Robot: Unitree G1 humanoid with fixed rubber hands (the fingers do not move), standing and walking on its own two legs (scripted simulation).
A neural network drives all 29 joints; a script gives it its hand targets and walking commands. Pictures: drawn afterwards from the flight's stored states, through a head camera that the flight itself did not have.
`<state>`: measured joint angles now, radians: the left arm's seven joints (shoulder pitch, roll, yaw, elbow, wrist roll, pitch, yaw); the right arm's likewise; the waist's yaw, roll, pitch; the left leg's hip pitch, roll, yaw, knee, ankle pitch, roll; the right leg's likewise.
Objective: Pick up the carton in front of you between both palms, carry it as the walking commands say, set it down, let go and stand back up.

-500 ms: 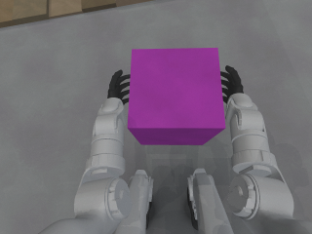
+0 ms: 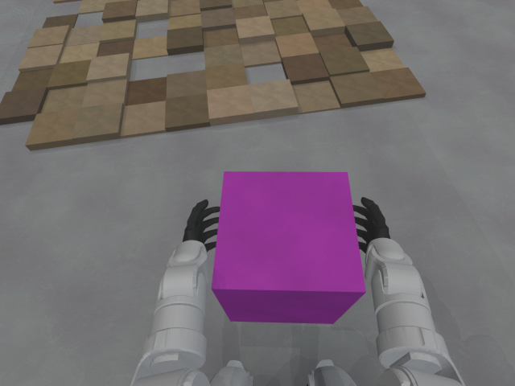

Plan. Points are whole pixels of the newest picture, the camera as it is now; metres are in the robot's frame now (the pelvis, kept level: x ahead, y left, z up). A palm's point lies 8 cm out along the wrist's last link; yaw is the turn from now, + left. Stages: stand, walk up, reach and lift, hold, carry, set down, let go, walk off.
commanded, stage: reach and lift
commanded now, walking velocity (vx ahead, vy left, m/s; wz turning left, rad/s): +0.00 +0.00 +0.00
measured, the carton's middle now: (283, 254) +0.35 -0.01 -0.09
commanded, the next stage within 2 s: hold in 1.32 s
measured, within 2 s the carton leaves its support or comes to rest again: neither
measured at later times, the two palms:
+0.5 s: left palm (174, 242) +0.30 +0.15 +0.08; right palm (397, 241) +0.31 -0.15 +0.08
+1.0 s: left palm (173, 232) +0.31 +0.15 +0.09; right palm (398, 231) +0.32 -0.15 +0.09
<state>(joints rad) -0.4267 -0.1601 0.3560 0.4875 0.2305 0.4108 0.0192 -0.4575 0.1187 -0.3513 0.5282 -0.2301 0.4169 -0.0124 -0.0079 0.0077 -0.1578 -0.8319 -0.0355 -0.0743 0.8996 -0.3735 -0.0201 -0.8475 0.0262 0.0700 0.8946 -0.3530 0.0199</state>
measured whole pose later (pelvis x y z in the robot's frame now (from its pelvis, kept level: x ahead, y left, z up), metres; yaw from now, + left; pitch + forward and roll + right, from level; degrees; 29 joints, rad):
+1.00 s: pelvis +0.02 +0.00 +0.06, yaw +0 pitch -4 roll +0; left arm -0.27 -0.15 0.24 0.29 0.28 0.65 -0.03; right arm -0.27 0.15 -0.25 0.29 -0.28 0.65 0.00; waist 0.00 0.00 0.03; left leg -0.10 -0.01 -0.08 0.39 -0.21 -0.01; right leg -0.12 0.01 0.07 0.39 -0.19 0.01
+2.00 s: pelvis +0.04 +0.01 +0.05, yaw +2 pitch +0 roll +0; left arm -0.25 -0.15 0.17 0.08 0.22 0.86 0.02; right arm -0.26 0.12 -0.19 0.11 -0.18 0.85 -0.02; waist -0.01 -0.02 -0.14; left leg -0.26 0.00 -0.01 0.54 -0.33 -0.01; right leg -0.26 -0.02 0.05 0.54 -0.29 0.01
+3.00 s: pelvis +0.59 +0.03 +0.03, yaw +4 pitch +4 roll -1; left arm -0.17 -0.14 0.10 -0.27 0.11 1.19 0.08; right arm -0.16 0.13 -0.14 -0.29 -0.10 1.20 -0.09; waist 0.01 0.04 -0.08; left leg -0.16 0.10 0.08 0.94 -0.47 -0.02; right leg -0.48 -0.03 -0.28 0.58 -0.17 -0.11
